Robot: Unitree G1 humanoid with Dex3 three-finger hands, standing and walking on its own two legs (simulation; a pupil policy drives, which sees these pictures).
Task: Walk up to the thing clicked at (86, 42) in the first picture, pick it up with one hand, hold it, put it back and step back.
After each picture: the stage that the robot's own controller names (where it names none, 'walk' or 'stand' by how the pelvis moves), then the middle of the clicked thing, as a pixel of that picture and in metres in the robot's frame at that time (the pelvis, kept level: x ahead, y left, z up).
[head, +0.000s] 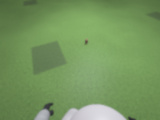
stand; (86, 41) +1.63 +0.14 -0.72
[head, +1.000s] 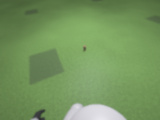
walk; (84, 48) +1.50 +0.27 -0.72
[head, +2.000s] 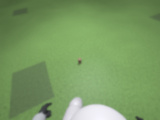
walk; (79, 60) +1.00 +0.28 -0.72
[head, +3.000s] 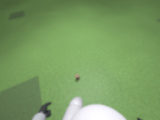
walk; (77, 77) +0.63 +0.27 -0.72
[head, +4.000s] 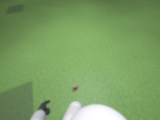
walk; (75, 86) +0.44 +0.23 -0.70
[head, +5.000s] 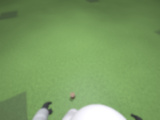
stand; (72, 95) +0.37 +0.22 -0.72
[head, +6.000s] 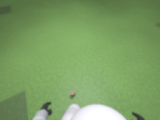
stand; (72, 93) +0.34 +0.22 -0.71
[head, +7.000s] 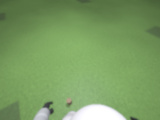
stand; (69, 101) +0.29 +0.24 -0.72
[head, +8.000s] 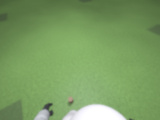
stand; (70, 100) +0.30 +0.24 -0.72
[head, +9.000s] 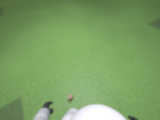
stand; (70, 97) +0.29 +0.24 -0.72
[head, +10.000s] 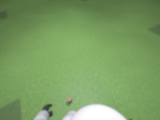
stand; (69, 100) +0.29 +0.25 -0.73
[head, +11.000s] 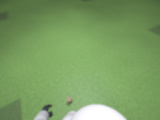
stand; (69, 100) +0.29 +0.25 -0.73
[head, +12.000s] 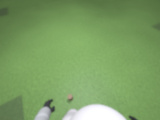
go down; (70, 97) +0.30 +0.24 -0.72
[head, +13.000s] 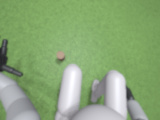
go down; (60, 56) +0.40 +0.26 -0.30
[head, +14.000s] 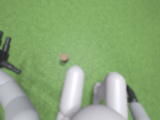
approach; (64, 58) +0.40 +0.25 -0.30
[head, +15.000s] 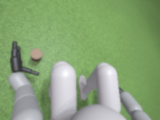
close in; (36, 55) +0.39 +0.28 -0.22
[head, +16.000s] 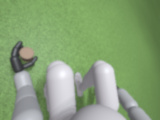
close; (27, 55) +0.38 +0.29 -0.22
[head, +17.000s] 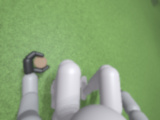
lift; (41, 63) +0.30 +0.28 -0.19
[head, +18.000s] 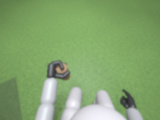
lift; (63, 72) +0.31 +0.19 -0.01
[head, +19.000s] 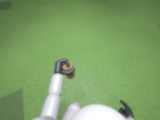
hold; (69, 70) +0.33 +0.17 +0.01
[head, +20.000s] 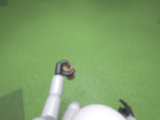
hold; (69, 72) +0.33 +0.16 -0.01
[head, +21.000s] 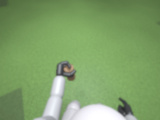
crouch; (70, 72) +0.33 +0.16 -0.02
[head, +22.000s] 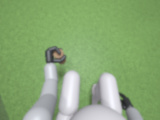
crouch; (60, 57) +0.40 +0.22 -0.11
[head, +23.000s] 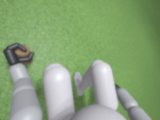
lower; (25, 55) +0.39 +0.29 -0.22
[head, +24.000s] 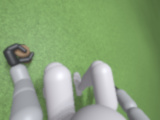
lower; (24, 55) +0.38 +0.29 -0.23
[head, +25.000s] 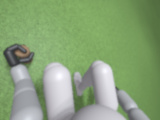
lower; (25, 55) +0.38 +0.30 -0.22
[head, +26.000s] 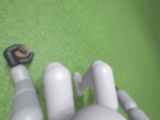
lower; (24, 55) +0.38 +0.30 -0.22
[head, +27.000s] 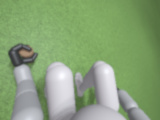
loosen; (28, 55) +0.37 +0.29 -0.22
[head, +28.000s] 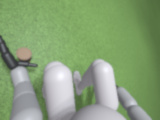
withdraw; (24, 56) +0.37 +0.28 -0.22
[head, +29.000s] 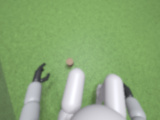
walk; (70, 62) +0.39 +0.22 -0.34
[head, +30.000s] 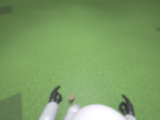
stand; (71, 98) +0.31 +0.19 -0.66
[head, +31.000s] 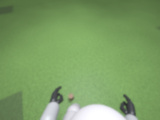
stand; (71, 96) +0.32 +0.21 -0.66
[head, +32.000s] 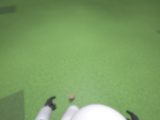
stand; (71, 97) +0.32 +0.20 -0.70
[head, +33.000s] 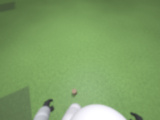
walk; (74, 92) +0.34 +0.20 -0.72
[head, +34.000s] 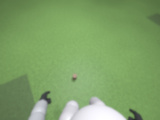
walk; (74, 76) +0.52 +0.15 -0.71
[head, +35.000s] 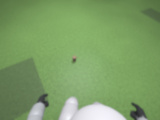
walk; (74, 58) +0.85 +0.25 -0.70
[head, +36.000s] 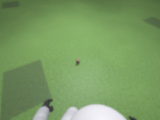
stand; (77, 61) +0.96 +0.23 -0.71
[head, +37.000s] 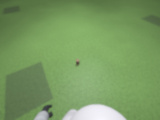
stand; (77, 62) +0.97 +0.26 -0.73
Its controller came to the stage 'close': yes
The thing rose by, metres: 0.71
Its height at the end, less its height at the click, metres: +0.00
